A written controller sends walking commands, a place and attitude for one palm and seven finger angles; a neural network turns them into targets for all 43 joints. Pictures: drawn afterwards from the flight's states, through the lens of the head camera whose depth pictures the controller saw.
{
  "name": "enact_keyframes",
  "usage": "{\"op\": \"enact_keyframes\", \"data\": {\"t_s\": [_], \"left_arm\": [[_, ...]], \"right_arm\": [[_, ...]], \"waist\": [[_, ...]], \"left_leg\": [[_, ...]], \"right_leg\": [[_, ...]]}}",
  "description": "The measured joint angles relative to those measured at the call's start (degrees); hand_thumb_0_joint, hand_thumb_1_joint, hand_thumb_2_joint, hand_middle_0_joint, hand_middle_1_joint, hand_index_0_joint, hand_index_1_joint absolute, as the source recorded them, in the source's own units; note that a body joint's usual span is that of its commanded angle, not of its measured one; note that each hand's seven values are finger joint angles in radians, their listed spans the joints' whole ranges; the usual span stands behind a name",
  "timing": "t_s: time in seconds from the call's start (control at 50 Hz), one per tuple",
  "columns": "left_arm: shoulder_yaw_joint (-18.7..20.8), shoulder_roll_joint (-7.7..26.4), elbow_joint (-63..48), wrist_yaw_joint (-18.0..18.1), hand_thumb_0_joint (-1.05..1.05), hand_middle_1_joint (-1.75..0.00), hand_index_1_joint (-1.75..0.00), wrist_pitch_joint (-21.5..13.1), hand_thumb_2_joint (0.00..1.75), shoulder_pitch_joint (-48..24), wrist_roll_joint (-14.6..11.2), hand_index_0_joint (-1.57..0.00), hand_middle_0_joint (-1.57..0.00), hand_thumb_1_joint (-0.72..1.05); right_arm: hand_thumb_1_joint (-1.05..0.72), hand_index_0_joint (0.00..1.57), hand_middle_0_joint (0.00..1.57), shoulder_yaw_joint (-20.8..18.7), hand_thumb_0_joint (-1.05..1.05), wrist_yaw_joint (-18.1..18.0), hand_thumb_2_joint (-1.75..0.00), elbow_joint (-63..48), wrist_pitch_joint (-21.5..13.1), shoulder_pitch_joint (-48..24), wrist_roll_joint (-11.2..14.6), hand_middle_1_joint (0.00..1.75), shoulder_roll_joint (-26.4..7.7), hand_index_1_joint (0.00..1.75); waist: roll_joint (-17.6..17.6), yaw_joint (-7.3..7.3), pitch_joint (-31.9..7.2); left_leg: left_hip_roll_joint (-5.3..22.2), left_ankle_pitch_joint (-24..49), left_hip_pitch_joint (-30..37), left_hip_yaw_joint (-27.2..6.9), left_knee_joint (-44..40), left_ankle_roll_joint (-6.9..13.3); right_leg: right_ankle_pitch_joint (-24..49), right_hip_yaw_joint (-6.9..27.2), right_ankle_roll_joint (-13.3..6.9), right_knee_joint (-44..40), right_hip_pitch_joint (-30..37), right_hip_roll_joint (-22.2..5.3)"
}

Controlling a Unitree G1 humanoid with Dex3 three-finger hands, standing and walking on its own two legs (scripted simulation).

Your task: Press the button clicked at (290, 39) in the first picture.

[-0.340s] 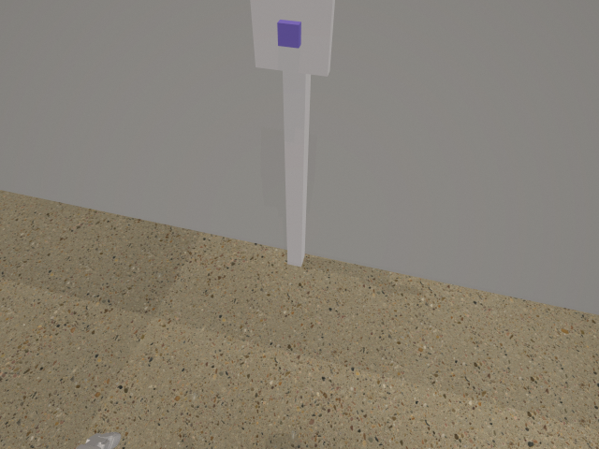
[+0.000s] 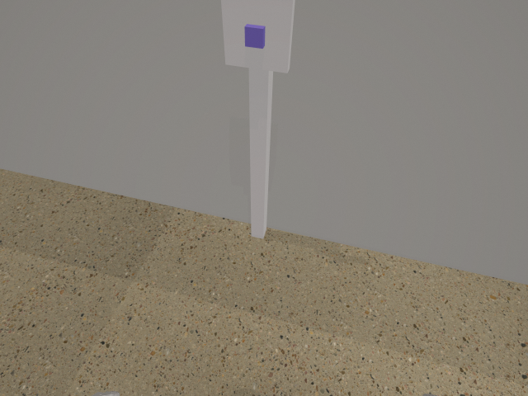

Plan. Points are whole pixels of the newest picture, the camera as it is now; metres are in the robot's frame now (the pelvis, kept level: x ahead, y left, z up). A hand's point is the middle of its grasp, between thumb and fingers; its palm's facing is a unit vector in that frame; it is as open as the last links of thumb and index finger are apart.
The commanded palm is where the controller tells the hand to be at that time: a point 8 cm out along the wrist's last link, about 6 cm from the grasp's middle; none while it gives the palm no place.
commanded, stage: stand and wait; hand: left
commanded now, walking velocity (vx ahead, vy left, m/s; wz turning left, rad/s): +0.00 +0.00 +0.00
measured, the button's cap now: (255, 36) +0.90 +0.09 +0.16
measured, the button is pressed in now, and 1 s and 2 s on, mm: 0 0 0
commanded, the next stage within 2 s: look at it before walking up in 0.48 s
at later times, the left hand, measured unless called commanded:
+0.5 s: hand out of the picture +0.06 +0.24 -0.15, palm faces -0.03 -0.94 -0.34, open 7.4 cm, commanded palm none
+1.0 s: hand out of the picture +0.06 +0.23 -0.15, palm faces -0.03 -0.94 -0.33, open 7.4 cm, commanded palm none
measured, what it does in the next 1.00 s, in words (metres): stands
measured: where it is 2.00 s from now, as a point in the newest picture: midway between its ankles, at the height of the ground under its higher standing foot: outside the picture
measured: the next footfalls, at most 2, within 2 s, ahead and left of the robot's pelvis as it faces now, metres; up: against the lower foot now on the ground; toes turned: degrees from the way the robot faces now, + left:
none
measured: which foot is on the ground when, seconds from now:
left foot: down 0.00-1.00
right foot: down 0.00-1.00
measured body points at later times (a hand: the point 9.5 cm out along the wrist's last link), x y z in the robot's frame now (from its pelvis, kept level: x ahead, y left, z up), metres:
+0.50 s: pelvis -0.01 -0.01 +0.00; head -0.01 -0.01 +0.45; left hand +0.06 +0.29 -0.13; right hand +0.06 -0.31 -0.13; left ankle -0.02 +0.11 -0.74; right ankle -0.01 -0.13 -0.74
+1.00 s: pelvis -0.01 -0.01 +0.00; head -0.01 -0.01 +0.45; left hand +0.07 +0.28 -0.13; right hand +0.07 -0.31 -0.13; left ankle -0.02 +0.11 -0.74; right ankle -0.01 -0.13 -0.74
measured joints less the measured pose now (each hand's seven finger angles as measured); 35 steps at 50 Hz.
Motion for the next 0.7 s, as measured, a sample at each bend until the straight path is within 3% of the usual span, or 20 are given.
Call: {"op": "enact_keyframes", "data": {"t_s": [0.7], "left_arm": [[0.22,0.55,2.99,-0.07,0.01,-0.30,-0.30,-0.41,0.90,-0.07,-0.01,-0.20,-0.21,0.90]], "right_arm": [[-0.90,0.21,0.20,0.13,0.01,0.18,-0.89,4.37,-0.02,1.94,0.31,0.30,-0.71,0.30]], "waist": [[0.55,-0.44,0.46]], "left_leg": [[0.92,3.03,0.80,-0.18,-3.67,-1.00]], "right_leg": [[2.81,-0.21,-0.87,-3.18,0.52,0.90]]}}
